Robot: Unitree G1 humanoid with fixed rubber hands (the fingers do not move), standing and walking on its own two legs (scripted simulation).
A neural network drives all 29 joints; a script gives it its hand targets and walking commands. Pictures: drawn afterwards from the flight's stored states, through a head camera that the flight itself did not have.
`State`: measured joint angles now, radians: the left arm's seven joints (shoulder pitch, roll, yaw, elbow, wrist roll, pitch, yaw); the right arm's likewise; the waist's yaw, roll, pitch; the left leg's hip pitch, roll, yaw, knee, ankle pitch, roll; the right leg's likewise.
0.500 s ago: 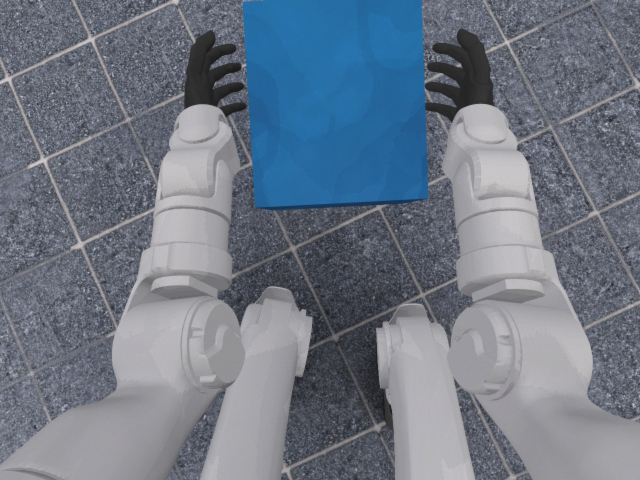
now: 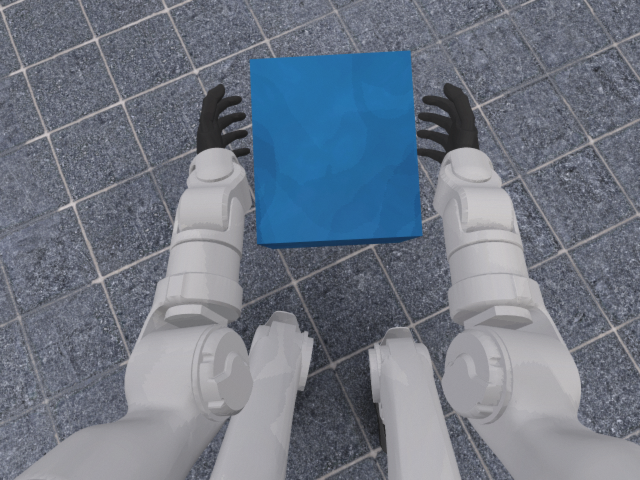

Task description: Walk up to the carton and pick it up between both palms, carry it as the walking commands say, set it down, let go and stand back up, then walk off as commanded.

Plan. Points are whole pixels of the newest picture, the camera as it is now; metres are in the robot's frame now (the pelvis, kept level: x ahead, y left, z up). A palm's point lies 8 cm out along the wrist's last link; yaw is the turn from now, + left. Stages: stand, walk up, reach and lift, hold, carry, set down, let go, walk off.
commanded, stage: reach and lift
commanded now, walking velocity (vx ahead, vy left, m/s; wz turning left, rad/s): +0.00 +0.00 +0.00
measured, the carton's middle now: (333, 161) +0.52 +0.04 -0.15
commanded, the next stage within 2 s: none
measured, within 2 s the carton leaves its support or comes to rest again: neither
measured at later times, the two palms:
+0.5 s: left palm (193, 144) +0.45 +0.18 +0.02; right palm (486, 142) +0.48 -0.10 +0.02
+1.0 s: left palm (162, 130) +0.43 +0.17 +0.09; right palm (530, 126) +0.46 -0.10 +0.09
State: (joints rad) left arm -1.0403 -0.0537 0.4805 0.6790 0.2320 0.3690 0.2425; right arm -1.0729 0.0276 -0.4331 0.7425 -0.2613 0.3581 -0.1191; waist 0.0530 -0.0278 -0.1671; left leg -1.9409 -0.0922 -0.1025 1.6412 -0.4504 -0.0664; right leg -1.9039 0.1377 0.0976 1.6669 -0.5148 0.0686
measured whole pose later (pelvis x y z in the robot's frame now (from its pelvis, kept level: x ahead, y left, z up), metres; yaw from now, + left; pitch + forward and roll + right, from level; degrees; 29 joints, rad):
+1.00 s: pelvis +0.04 +0.00 +0.13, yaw +1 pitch +33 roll -1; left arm -0.70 -0.16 0.45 0.61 0.26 0.32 0.23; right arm -0.74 0.11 -0.41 0.69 -0.27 0.31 -0.08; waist 0.05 -0.02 -0.22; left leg -1.37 -0.08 -0.13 1.20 -0.39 -0.05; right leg -1.33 0.11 0.12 1.22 -0.45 0.04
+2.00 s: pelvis +0.08 -0.01 +0.24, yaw +2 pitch +12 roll +0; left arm -0.42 -0.20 0.39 0.44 0.32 0.44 0.05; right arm -0.43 0.18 -0.36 0.51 -0.32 0.40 -0.03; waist 0.05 -0.01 -0.08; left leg -0.56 -0.05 -0.14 0.55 -0.20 -0.03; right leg -0.53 0.06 0.14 0.58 -0.25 0.01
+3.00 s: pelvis +0.09 -0.01 +0.26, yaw +3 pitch -7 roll +0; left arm -0.34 -0.17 0.26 0.33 0.33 0.76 0.02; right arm -0.33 0.17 -0.24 0.34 -0.32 0.75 -0.02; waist 0.00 0.00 -0.02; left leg -0.08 -0.03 -0.15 0.37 -0.17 -0.02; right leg -0.04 0.04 0.11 0.37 -0.21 0.00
